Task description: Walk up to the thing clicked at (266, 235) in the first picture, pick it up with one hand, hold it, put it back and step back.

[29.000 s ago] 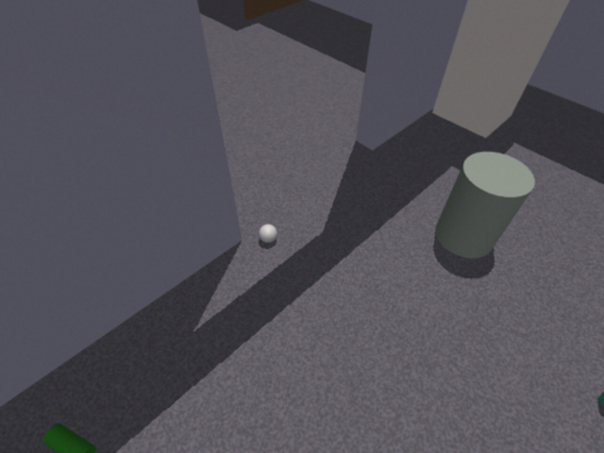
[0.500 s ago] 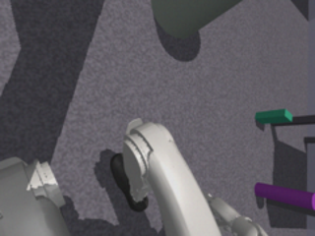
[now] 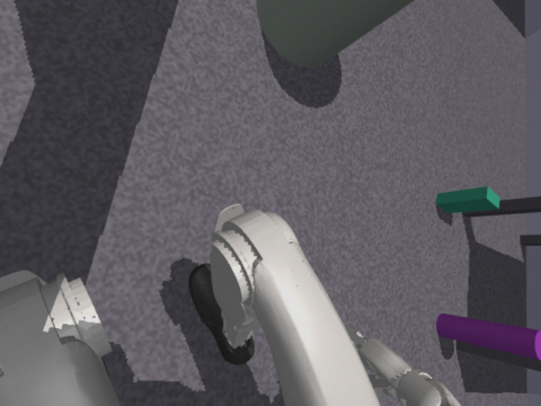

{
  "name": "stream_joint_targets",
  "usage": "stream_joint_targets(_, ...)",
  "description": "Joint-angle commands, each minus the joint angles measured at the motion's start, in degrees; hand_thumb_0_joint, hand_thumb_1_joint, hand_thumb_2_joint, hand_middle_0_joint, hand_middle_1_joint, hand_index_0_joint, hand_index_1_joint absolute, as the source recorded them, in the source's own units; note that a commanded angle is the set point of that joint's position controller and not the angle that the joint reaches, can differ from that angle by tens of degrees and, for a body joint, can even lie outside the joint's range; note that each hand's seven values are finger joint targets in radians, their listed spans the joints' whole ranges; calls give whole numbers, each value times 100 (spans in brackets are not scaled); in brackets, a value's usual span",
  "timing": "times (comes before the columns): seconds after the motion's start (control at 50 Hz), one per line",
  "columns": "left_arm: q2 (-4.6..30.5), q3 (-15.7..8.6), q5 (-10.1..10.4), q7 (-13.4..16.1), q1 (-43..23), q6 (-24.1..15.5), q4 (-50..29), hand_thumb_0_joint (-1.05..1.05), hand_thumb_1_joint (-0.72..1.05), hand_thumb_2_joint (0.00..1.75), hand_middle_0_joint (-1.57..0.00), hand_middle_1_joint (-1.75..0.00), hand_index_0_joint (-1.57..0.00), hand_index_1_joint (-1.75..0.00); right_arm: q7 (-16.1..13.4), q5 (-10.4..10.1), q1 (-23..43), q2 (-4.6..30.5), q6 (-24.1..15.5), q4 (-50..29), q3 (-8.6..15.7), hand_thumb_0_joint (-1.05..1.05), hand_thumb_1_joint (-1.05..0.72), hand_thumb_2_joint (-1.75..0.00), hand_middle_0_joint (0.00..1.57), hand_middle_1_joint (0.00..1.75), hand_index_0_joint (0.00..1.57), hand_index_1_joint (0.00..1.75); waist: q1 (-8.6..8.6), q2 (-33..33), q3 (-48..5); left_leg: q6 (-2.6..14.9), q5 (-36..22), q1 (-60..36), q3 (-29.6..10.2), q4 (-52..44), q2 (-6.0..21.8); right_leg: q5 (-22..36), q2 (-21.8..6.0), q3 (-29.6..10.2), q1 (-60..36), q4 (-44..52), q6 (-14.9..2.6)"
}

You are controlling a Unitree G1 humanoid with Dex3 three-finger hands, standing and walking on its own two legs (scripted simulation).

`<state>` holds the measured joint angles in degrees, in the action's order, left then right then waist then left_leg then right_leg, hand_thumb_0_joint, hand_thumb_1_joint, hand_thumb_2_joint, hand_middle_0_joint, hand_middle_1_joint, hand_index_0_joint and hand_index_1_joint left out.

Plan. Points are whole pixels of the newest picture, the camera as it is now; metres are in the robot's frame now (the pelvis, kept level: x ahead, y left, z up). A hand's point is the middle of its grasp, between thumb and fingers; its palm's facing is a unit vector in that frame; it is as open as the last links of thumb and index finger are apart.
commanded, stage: settle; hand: left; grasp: from above
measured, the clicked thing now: out of the picture +0.45 +0.35 -0.27
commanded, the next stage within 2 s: lift in 1.04 s
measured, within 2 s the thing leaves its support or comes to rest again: leaves its support in 0.38 s
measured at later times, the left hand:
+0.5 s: hand out of the picture +0.44 +0.36 -0.23, palm faces -0.39 -0.16 -0.90, open 9.8 cm
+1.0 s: hand out of the picture +0.43 +0.36 -0.14, palm faces -0.43 -0.13 -0.89, open 9.8 cm
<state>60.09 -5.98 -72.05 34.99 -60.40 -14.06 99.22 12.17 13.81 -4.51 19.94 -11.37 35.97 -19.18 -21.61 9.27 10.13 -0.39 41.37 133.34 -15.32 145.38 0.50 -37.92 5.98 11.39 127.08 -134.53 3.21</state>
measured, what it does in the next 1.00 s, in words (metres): stands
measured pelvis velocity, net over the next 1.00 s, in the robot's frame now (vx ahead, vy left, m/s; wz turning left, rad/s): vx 0.00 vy -0.01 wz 0.10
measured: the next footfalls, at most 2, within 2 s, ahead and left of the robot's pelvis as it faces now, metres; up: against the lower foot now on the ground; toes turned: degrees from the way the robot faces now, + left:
none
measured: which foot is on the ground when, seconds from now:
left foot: down 0.00-1.00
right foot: down 0.00-1.00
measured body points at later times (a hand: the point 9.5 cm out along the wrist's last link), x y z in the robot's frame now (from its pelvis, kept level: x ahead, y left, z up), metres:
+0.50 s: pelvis +0.00 +0.00 +0.00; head +0.27 +0.14 +0.34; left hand +0.46 +0.36 -0.18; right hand +0.08 -0.25 -0.06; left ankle +0.06 +0.13 -0.28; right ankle +0.12 -0.11 -0.28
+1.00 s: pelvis +0.00 -0.01 +0.02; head +0.23 +0.10 +0.39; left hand +0.45 +0.37 -0.09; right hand +0.10 -0.26 -0.07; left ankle +0.06 +0.13 -0.28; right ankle +0.12 -0.11 -0.28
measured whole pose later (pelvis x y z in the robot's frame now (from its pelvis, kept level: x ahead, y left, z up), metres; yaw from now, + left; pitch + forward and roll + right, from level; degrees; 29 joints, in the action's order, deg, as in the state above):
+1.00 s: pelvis +0.00 -0.01 +0.02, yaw +6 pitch +33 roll -11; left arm 47.0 -2.9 -68.3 15.9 -55.5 -9.6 77.3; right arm 10.0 6.7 -8.9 18.1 -2.7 36.8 -8.9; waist -14.6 0.9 -0.9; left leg -0.6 38.4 133.5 -10.0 138.4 -0.9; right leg -38.2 3.2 7.3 128.0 -132.2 1.7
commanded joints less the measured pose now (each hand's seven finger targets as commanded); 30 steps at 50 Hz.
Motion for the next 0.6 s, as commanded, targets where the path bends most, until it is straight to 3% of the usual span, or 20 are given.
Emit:
stream_joint_targets(0.0,1261,76,20,184,-1427,74,-708,0,55,60,-81,-77,-86,-71,-56,-6,-1071,1925,-14,49,595,0,-89,-90,20,30,20,30,-250,-3213,-3546,46,-1211,-2732,446,-1606,284,1386,139,532,-1978,1083,-440)
stream_joint_targets(0.02,1318,50,-3,195,-1160,126,-355,0,56,59,-82,-76,-87,-71,-67,-23,-1045,1934,-8,61,592,0,-90,-90,20,30,20,30,-232,-3054,-3429,57,-1169,-2678,439,-1587,295,1367,144,509,-1963,1091,-437)
stream_joint_targets(0.04,1316,68,-2,200,-1291,102,-642,0,59,62,-84,-77,-89,-72,-66,-2,-1057,1953,-8,34,586,0,-89,-90,20,30,20,30,-222,-3093,-3599,55,-1265,-2736,449,-1571,296,1446,163,530,-2023,1091,-422)
stream_joint_targets(0.06,1368,-43,23,240,-1188,110,-401,0,62,62,-86,-77,-91,-72,-71,-5,-1081,1949,-2,86,573,0,-89,-90,20,30,20,30,-220,-3131,-3583,33,-1277,-2754,407,-1606,299,1452,136,546,-2016,1050,-434)
stream_joint_targets(0.08,1181,183,-5,187,-1397,87,-612,0,54,60,-84,-80,-90,-74,-56,-8,-1052,1921,-18,20,564,0,-92,-90,20,30,20,30,-277,-3165,-3482,44,-1292,-2701,425,-1580,290,1473,144,532,-1919,1015,-439)
stream_joint_targets(0.1,1316,19,21,197,-1097,146,-237,0,50,61,-83,-78,-89,-73,-74,10,-1054,1934,-7,61,568,0,-91,-90,20,30,20,30,-276,-3033,-3416,60,-1209,-2664,443,-1594,296,1437,157,520,-2029,1118,-424)
stream_joint_targets(0.12,1346,67,15,181,-1415,121,-724,0,51,60,-84,-77,-90,-72,-68,-17,-1084,1967,-11,48,592,0,-91,-90,20,30,20,30,-203,-3188,-3594,46,-1287,-2738,432,-1589,283,1461,141,534,-1934,1059,-424)
stream_joint_targets(0.18,1282,89,56,117,-1252,213,-483,0,50,60,-84,-76,-89,-71,-63,-15,-1084,1934,-22,45,605,0,-91,-90,20,30,20,30,-232,-3192,-3528,47,-1228,-2723,455,-1609,288,1426,138,493,-1979,1079,-444)
stream_joint_targets(0.22,1499,-101,87,109,-1421,204,-927,0,51,62,-85,-75,-90,-71,-67,-35,-1121,1969,2,11,642,0,-91,-90,20,30,20,30,-118,-3481,-3915,13,-1373,-2938,448,-1662,277,1502,110,515,-2041,1044,-463)
stream_joint_targets(0.3,1349,-81,132,8,-1339,268,-1176,0,55,61,-89,-74,-93,-69,-52,-71,-1081,1894,19,48,727,0,-91,-90,20,30,20,30,-32,-3644,-4069,-9,-1543,-3065,491,-1650,279,1619,118,484,-1976,1015,-482)
stream_joint_targets(0.34,1288,-84,209,-62,-1508,251,-1794,0,57,61,-89,-75,-94,-70,-31,-90,-1105,1846,32,58,754,0,-91,-90,20,30,20,30,71,-3867,-4460,-25,-1877,-3275,536,-1641,245,1872,91,478,-2062,988,-493)
stream_joint_targets(0.36,1188,-39,174,-129,-1315,314,-1653,0,58,61,-90,-76,-95,-71,-6,-108,-1125,1842,28,92,797,0,-91,-90,20,30,20,30,80,-3926,-4369,-42,-1981,-3347,530,-1618,245,1886,79,482,-1908,944,-513)
stream_joint_targets(0.42,1008,-15,260,-287,-1323,395,-1874,0,62,63,-93,-76,-98,-71,30,-181,-1183,1772,82,113,923,0,-91,-90,20,30,20,30,116,-3822,-4454,7,-1804,-3192,621,-1667,223,1791,101,393,-1991,1071,-487)
stream_joint_targets(0.46,963,-54,304,-379,-1229,449,-2098,0,62,64,-93,-76,-98,-71,46,-206,-1212,1728,136,141,965,0,-91,-90,20,30,20,30,263,-3846,-4570,18,-1802,-3091,692,-1704,179,1806,80,363,-2037,1100,-507)
stream_joint_targets(0.58,446,84,414,-859,-1175,558,-2452,0,62,64,-94,-75,-99,-70,69,-392,-1368,1627,300,150,1233,0,-91,-90,20,30,20,30,335,-3521,-4654,52,-1595,-2999,750,-1805,119,1584,15,248,-1830,1174,-541)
